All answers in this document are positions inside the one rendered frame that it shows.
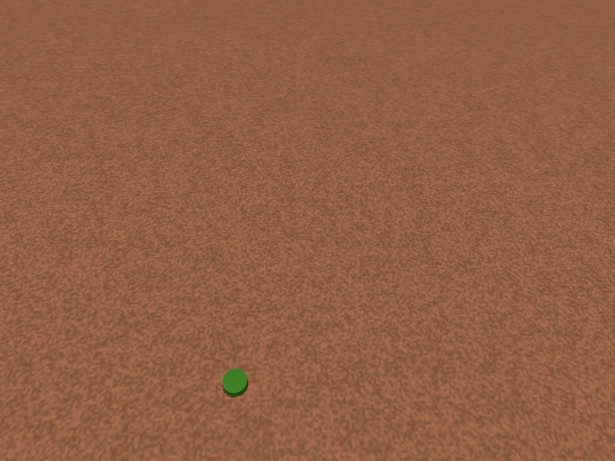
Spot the tin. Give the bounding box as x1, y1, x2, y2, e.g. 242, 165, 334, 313
223, 369, 248, 397

